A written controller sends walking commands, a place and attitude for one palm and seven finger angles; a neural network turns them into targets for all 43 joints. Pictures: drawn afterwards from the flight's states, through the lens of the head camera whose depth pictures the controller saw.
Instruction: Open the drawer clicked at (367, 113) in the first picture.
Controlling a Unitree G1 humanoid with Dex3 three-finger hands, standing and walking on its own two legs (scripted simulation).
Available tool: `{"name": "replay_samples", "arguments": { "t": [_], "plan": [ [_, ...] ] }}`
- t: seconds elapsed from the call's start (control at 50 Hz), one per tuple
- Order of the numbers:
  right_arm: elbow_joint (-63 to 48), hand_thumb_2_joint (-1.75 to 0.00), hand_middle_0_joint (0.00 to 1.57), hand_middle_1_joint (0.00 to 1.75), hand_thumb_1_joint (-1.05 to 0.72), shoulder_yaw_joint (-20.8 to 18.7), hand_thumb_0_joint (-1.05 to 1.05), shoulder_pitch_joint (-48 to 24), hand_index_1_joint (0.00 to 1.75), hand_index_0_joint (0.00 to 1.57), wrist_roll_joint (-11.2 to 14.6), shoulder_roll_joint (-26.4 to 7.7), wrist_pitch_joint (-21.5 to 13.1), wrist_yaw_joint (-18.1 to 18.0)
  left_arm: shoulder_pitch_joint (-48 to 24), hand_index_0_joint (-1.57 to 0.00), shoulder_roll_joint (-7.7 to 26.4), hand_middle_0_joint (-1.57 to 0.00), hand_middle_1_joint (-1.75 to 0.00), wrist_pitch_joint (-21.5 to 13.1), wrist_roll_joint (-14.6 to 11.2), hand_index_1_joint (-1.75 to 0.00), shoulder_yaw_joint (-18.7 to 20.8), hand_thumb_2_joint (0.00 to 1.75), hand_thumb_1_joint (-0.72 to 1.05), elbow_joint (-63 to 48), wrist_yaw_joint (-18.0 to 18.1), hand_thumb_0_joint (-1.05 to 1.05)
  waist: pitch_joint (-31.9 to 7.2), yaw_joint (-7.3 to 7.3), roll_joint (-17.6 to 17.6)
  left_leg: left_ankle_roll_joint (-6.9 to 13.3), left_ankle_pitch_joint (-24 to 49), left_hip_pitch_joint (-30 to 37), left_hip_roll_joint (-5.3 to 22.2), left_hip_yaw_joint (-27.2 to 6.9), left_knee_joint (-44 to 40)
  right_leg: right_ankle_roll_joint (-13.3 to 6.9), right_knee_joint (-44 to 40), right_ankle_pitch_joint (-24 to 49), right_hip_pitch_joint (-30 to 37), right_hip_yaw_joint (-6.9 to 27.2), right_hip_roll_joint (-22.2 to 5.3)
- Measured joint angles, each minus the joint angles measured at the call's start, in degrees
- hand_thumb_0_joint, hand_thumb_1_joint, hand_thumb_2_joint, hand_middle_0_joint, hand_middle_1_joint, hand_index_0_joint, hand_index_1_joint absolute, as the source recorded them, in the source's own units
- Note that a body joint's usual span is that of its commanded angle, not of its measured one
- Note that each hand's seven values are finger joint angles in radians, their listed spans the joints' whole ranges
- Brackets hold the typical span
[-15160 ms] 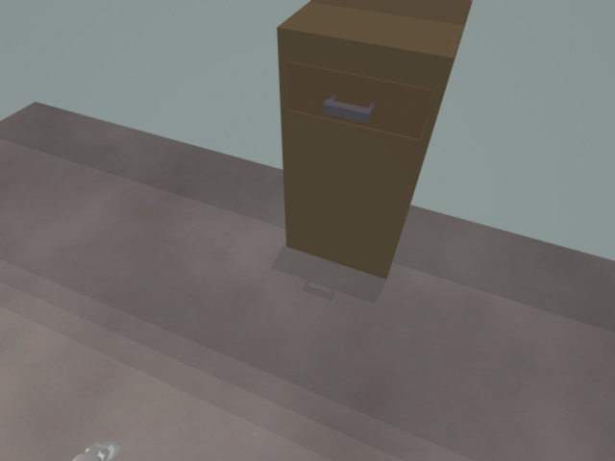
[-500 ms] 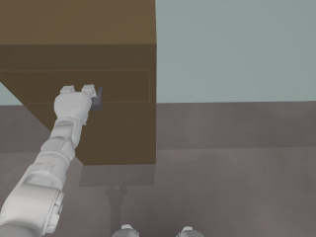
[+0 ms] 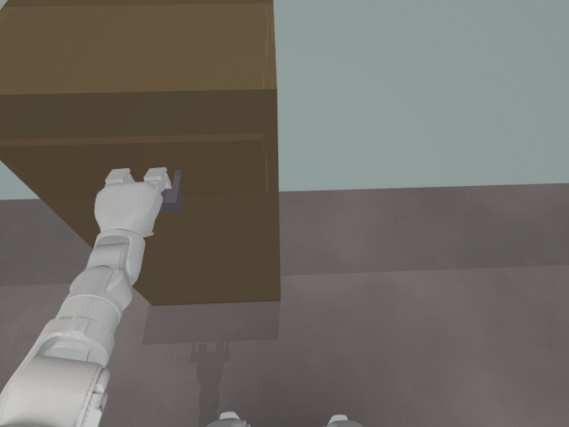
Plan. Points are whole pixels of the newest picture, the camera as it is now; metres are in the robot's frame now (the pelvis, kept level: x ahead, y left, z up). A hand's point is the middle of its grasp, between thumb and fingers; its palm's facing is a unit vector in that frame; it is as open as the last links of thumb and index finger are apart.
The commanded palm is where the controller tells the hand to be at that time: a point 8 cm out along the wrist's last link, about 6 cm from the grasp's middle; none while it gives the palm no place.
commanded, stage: pull the drawer open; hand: left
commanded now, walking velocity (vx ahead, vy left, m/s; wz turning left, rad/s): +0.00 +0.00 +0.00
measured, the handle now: (142, 189) +0.48 +0.23 +0.01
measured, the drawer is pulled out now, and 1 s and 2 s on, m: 0.01 0.14 0.26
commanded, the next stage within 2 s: none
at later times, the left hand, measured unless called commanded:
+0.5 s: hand (135, 268) +0.35 +0.22 -0.01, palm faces -0.03 -0.05 -1.00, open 6.0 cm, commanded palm +0.32 +0.22 +0.04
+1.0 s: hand (128, 305) +0.29 +0.22 -0.01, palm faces -0.03 -0.06 -1.00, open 6.0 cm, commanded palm +0.26 +0.22 +0.04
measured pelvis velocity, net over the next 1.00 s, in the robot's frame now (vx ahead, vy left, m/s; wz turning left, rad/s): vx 0.00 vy -0.01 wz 0.02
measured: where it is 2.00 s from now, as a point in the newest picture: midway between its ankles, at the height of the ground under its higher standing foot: outside the picture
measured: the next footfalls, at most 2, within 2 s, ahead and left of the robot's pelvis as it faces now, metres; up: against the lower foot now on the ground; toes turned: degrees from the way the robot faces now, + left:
none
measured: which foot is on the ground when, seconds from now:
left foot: down 0.00-1.00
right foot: down 0.00-1.00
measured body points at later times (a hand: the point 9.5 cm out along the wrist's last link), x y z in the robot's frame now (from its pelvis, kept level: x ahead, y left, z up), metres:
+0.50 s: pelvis +0.01 +0.00 +0.01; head +0.07 -0.02 +0.45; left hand +0.34 +0.22 +0.04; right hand +0.15 -0.26 -0.12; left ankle +0.00 +0.10 -0.69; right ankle -0.02 -0.11 -0.69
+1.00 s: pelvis +0.00 -0.01 +0.01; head +0.06 -0.03 +0.45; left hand +0.29 +0.22 +0.04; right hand +0.15 -0.26 -0.12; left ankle +0.00 +0.10 -0.69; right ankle -0.02 -0.11 -0.69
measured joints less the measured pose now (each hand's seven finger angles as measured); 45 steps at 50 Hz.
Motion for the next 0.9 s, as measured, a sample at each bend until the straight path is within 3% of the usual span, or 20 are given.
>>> {"name": "replay_samples", "arguments": {
  "t": [0.26,0.5,0.9],
  "plan": [
    [-1.23,-0.90,0.20,0.30,-0.91,0.21,0.01,-3.45,0.30,0.21,0.22,0.27,0.65,0.36,12.77,-0.39,-2.94,-0.29,-1.35,1.21,-0.17,-1.35,-2.06,0.79,0.65,-11.91,1.76,0.01,0.20,2.20,0.13,-0.07,-0.22,5.10,-0.47,-0.11,-2.32,0.08,-2.28,-0.35,5.20,-0.09,-0.32],
    [-3.15,-0.90,0.20,0.30,-0.91,0.83,0.01,-7.51,0.30,0.21,0.16,0.28,-0.14,0.03,18.71,-0.40,-4.05,-0.29,-1.35,2.53,-0.12,-1.35,-4.17,0.80,0.64,-17.88,1.52,0.01,0.87,3.85,-0.05,-0.42,-0.04,7.35,-0.91,-0.83,-2.73,-0.24,-2.20,-0.79,7.56,-0.80,-0.69],
    [-3.28,-0.90,0.20,0.30,-0.91,1.30,0.01,-7.01,0.30,0.21,-0.19,0.24,-1.10,-0.28,30.07,-0.41,-3.41,-0.28,-1.35,1.77,-1.07,-1.35,-2.38,0.79,0.64,-27.65,1.26,0.02,1.55,3.83,-0.01,-1.05,0.16,9.29,-0.54,-0.53,-3.14,-0.85,-1.70,-0.91,8.87,-0.44,-0.30]
  ]
}}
